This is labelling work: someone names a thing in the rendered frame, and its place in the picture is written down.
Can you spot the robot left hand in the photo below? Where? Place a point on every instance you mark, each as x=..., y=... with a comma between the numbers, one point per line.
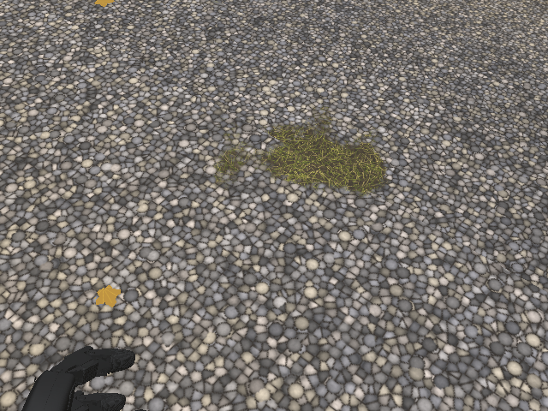
x=54, y=389

